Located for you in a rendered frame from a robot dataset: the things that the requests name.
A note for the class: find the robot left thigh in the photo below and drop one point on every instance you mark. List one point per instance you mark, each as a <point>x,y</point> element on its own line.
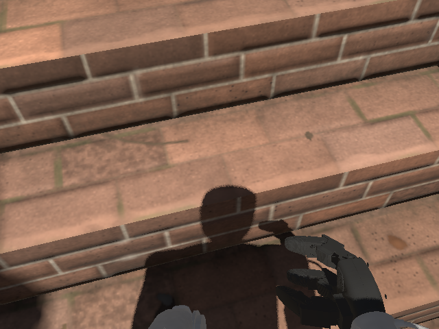
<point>179,318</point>

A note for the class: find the robot right forearm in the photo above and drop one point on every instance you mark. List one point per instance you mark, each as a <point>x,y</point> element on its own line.
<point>374,320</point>

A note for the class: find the left robot shin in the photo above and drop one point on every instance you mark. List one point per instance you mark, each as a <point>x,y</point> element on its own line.
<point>182,306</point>

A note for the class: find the robot right hand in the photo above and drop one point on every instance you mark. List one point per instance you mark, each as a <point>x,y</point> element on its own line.
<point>347,295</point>

